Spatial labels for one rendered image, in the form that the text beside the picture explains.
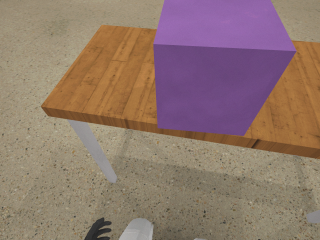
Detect left robot thigh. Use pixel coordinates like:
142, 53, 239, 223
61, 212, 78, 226
119, 218, 154, 240

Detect table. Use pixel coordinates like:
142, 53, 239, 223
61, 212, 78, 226
40, 25, 320, 224

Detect left robot hand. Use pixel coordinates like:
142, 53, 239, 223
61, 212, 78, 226
84, 217, 112, 240

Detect carton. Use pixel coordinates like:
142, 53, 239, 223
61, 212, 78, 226
153, 0, 297, 136

